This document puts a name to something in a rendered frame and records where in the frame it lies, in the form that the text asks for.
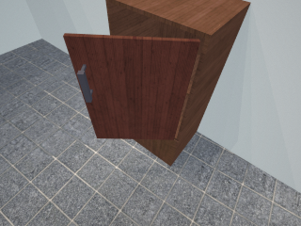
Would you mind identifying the handle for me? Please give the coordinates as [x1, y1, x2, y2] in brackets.
[77, 64, 93, 103]

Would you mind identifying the cupboard door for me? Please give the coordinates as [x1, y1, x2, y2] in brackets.
[63, 33, 200, 140]

